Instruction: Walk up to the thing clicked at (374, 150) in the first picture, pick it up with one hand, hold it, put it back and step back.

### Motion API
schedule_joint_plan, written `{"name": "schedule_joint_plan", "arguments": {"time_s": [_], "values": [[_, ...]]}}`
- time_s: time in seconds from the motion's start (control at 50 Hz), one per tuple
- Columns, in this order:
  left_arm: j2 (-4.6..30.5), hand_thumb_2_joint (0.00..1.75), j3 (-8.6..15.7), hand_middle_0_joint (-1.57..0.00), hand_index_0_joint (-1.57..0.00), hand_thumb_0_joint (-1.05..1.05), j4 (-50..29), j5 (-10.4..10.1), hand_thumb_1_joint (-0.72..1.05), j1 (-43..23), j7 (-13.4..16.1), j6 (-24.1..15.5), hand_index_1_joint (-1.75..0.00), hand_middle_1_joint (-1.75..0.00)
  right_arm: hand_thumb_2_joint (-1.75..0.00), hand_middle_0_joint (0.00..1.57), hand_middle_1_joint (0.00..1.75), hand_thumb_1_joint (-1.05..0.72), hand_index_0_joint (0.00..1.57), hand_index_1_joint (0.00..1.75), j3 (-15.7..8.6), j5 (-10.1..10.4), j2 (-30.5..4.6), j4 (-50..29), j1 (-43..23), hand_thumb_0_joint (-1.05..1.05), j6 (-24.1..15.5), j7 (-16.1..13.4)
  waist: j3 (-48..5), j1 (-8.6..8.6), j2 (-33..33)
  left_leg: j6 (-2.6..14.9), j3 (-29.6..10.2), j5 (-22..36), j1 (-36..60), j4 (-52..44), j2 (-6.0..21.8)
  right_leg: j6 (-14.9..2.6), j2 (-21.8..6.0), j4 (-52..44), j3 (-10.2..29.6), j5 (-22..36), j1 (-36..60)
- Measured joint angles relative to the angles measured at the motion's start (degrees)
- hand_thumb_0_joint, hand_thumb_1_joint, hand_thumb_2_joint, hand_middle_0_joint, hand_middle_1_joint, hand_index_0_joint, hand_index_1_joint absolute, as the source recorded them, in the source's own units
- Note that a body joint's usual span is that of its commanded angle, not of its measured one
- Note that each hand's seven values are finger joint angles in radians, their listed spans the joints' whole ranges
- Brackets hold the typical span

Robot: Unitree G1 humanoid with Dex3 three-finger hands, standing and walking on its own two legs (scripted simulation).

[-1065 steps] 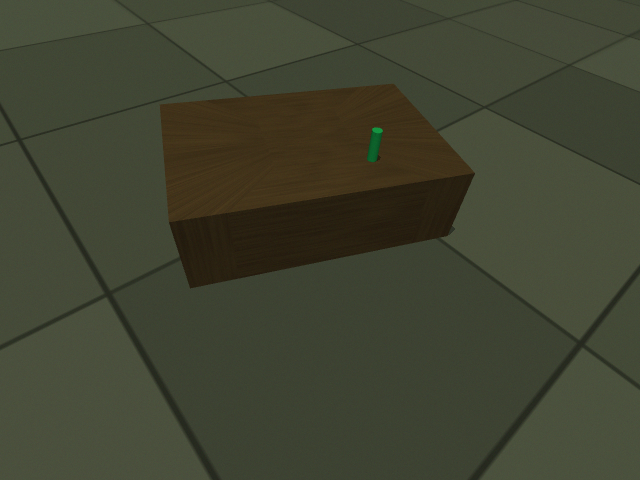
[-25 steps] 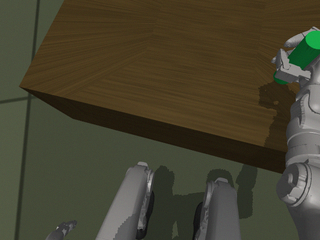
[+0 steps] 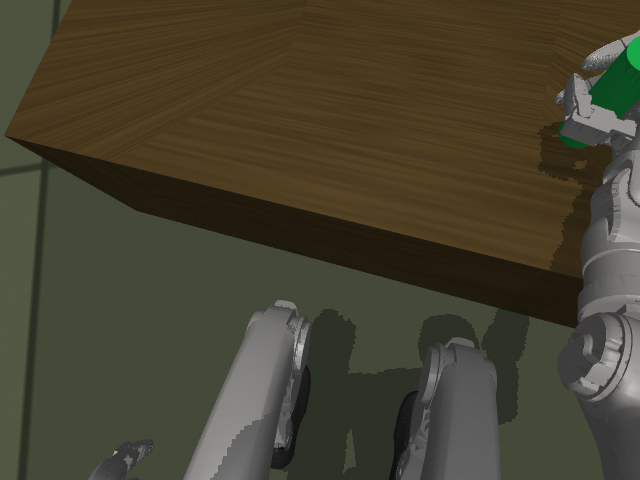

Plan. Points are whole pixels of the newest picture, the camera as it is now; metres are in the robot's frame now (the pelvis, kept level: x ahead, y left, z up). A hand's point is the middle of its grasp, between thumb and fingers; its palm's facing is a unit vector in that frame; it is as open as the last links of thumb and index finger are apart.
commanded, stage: lower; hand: right
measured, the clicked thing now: (608, 99) +0.56 -0.21 +0.01
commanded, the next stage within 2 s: loosen in 0.74 s
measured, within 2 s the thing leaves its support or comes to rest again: rests again in 0.60 s
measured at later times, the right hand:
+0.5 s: hand (575, 110) +0.57 -0.20 -0.02, palm faces +0.15 +0.99 -0.02, open 5.0 cm
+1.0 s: hand (570, 110) +0.58 -0.20 -0.03, palm faces +0.15 +0.99 -0.03, open 5.0 cm
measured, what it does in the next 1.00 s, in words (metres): lowers itself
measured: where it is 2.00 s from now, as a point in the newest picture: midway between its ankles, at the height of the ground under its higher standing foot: (343, 449)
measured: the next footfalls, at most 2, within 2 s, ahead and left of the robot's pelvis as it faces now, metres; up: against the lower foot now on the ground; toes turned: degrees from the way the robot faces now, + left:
none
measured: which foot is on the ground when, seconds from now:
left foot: down 0.00-1.00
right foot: down 0.00-1.00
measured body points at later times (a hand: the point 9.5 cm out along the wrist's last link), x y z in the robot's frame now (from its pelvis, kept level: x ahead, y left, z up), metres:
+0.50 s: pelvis -0.01 +0.00 -0.04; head +0.23 -0.03 +0.34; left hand +0.02 +0.29 -0.15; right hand +0.56 -0.25 -0.02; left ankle +0.08 +0.13 -0.42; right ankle +0.07 -0.12 -0.42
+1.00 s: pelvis -0.01 +0.00 -0.06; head +0.23 -0.03 +0.32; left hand +0.00 +0.29 -0.16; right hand +0.56 -0.25 -0.03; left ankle +0.08 +0.13 -0.42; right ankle +0.07 -0.12 -0.42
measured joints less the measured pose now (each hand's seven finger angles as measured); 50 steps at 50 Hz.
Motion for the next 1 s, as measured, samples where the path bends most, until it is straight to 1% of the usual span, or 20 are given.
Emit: {"name": "schedule_joint_plan", "arguments": {"time_s": [0.26,0.6,0.76,0.9,0.96,1.0], "values": [[0.3,0.90,-0.7,-0.20,-0.20,0.00,-0.4,-0.1,0.91,0.1,0.0,0.8,-0.30,-0.30,-1.17,1.03,1.15,-0.18,1.04,1.18,-1.2,-0.4,-1.7,0.9,-1.8,0.01,0.9,0.4,0.3,0.61,0.0,0.29,0.3,-0.4,-3.4,3.9,-0.2,0.32,-0.1,3.9,0.6,-0.4,-3.3],[1.0,0.90,-1.3,-0.20,-0.20,0.00,-0.8,0.2,0.90,0.6,0.2,1.7,-0.30,-0.30,-1.17,1.03,1.15,-0.18,1.04,1.18,-0.6,-1.4,-3.7,1.2,-3.7,0.01,2.5,0.2,1.7,1.73,0.4,0.24,0.8,0.1,-6.8,7.7,0.0,0.31,0.3,8.2,1.4,0.1,-7.2],[1.1,0.90,-1.9,-0.20,-0.19,0.00,-0.8,0.3,0.90,1.0,0.1,2.0,-0.30,-0.30,-1.17,1.03,1.15,-0.18,1.04,1.18,-0.7,-1.5,-4.4,1.4,-4.2,0.01,3.0,0.1,2.2,2.23,0.1,0.18,0.9,0.2,-7.6,8.6,0.0,0.25,0.4,9.2,1.5,0.1,-8.2],[1.1,0.90,-2.2,-0.20,-0.19,0.00,-0.8,0.4,0.89,1.2,0.1,2.4,-0.30,-0.30,-1.17,1.03,1.15,-0.18,1.04,1.18,-0.9,-1.5,-4.8,1.4,-4.7,0.01,2.9,0.1,2.3,2.24,0.1,0.23,1.1,0.1,-8.2,9.3,-0.1,0.32,0.3,10.0,1.8,0.0,-8.8],[1.1,0.90,-2.2,-0.20,-0.20,0.00,-1.0,0.4,0.90,1.2,0.1,2.5,-0.30,-0.30,-1.14,1.04,1.13,-0.19,1.05,1.16,-0.8,-1.6,-5.0,1.2,-4.8,0.01,3.2,0.0,2.4,2.25,0.2,0.27,1.1,0.1,-8.4,9.6,-0.1,0.37,0.3,10.2,1.9,0.0,-9.0],[1.1,0.89,-2.2,-0.21,-0.20,0.00,-1.0,0.4,0.91,1.1,0.2,2.6,-0.30,-0.30,-1.08,1.05,1.10,-0.19,1.06,1.13,-0.7,-1.5,-5.1,1.1,-4.9,0.01,3.3,0.0,2.6,2.26,0.2,0.28,1.1,0.1,-8.4,9.6,-0.1,0.38,0.3,10.3,1.9,0.0,-9.0]]}}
